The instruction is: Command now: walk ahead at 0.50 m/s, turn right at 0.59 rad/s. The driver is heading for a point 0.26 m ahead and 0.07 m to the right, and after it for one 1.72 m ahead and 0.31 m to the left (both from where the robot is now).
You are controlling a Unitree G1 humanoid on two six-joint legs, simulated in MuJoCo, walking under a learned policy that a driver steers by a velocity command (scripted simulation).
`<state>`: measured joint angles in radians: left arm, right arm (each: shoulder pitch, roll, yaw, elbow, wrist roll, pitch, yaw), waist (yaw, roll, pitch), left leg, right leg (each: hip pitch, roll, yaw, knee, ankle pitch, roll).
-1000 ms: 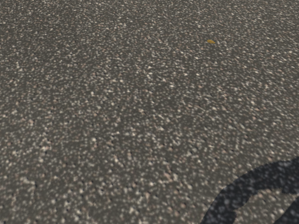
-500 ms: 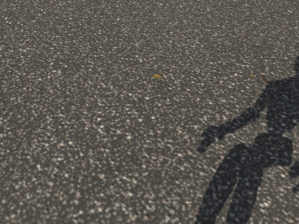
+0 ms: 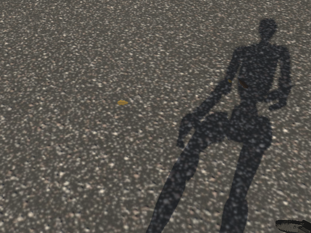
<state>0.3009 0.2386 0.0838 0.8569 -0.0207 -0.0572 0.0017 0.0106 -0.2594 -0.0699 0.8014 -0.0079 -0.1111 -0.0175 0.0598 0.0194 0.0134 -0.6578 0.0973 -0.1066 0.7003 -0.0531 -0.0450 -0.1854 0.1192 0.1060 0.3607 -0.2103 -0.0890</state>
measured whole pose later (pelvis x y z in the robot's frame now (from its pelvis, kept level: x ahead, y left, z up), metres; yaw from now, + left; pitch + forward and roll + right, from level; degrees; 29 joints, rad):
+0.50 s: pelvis +0.27 +0.04 +0.00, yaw -5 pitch +3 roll +1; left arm 0.05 0.25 0.05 0.72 -0.01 -0.09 -0.01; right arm 0.41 -0.25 -0.06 0.92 0.02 -0.07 0.00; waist -0.11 -0.03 0.00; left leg -0.13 -0.04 -0.05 0.31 -0.23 0.03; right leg -0.57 -0.05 0.07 0.61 -0.09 0.02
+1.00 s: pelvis +0.51 +0.02 -0.01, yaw +12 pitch +2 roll -3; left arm 0.34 0.28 0.09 0.88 -0.01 -0.08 0.01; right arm 0.10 -0.28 -0.06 0.71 0.02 -0.03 0.04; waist 0.08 0.05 0.01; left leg -0.69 0.10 -0.01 0.71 -0.01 0.03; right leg 0.04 -0.01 -0.21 0.24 -0.31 0.03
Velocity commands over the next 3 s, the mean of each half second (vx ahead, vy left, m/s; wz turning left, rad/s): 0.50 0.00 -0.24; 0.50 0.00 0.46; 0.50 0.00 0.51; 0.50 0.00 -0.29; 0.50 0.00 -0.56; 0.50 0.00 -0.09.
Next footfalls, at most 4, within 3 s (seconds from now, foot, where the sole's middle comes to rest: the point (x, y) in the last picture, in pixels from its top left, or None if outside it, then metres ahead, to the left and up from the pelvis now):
0.14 left None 0.27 0.15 -0.78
0.60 right None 0.45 -0.11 -0.78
1.10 left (132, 181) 0.70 0.20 -0.78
1.60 right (152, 124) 1.03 0.13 -0.78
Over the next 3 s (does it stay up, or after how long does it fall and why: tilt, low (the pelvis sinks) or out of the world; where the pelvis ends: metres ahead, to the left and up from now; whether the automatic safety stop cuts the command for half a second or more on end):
stays up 1.57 0.21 0.00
